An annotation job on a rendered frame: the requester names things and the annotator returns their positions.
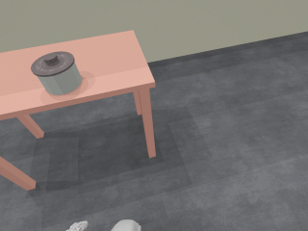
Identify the table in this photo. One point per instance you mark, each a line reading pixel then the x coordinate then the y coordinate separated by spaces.
pixel 109 65

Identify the left robot hand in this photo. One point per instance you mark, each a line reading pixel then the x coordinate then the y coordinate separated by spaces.
pixel 80 226

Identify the knob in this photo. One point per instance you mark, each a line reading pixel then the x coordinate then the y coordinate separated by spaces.
pixel 50 58

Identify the lid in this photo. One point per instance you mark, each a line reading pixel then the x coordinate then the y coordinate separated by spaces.
pixel 41 69

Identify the pot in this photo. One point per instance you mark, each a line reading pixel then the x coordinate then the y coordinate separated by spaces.
pixel 62 83

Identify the robot left thigh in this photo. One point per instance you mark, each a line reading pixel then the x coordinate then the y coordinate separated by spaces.
pixel 127 225

